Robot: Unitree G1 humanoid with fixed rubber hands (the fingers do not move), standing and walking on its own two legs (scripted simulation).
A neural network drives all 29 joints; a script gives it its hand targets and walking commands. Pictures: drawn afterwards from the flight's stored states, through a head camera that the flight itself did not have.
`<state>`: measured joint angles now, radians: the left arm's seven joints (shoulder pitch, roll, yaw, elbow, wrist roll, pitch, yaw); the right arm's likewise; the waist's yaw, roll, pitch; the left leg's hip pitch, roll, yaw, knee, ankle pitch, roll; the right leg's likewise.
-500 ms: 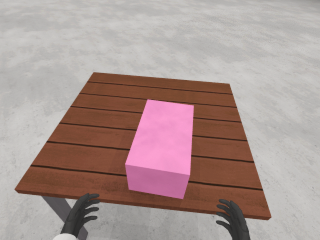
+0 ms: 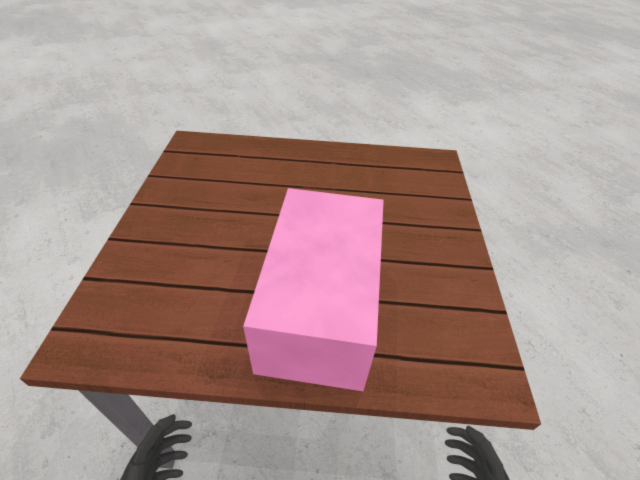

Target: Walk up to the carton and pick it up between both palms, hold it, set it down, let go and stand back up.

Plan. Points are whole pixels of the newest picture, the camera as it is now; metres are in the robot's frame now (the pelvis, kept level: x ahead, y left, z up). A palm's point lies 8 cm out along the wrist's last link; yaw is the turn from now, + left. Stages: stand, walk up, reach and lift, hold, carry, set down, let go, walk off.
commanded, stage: set down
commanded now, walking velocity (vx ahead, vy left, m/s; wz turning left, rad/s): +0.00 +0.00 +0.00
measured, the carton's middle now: (322, 281) +0.46 +0.02 -0.05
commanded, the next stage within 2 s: let go in 0.12 s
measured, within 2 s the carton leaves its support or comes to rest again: neither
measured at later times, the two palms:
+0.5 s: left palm (157, 477) +0.16 +0.22 -0.08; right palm out of the picture +0.14 -0.24 -0.08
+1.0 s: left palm out of the picture +0.06 +0.27 -0.11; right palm out of the picture +0.07 -0.25 -0.11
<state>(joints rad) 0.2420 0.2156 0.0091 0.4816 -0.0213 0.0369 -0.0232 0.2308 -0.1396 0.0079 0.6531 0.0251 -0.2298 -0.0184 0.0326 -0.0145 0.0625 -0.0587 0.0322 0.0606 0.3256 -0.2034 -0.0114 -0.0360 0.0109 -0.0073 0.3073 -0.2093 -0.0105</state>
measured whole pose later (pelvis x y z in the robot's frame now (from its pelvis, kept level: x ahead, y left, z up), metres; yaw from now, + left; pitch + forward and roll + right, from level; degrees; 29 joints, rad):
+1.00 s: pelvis -0.02 +0.01 -0.01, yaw +0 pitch -2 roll +0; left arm 0.34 0.26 0.01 0.70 0.02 -0.02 0.00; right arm 0.30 -0.26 -0.01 0.76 -0.01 -0.03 0.00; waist 0.01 0.01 0.00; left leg -0.19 0.03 0.05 0.47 -0.24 0.00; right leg -0.16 0.00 -0.02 0.45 -0.25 0.00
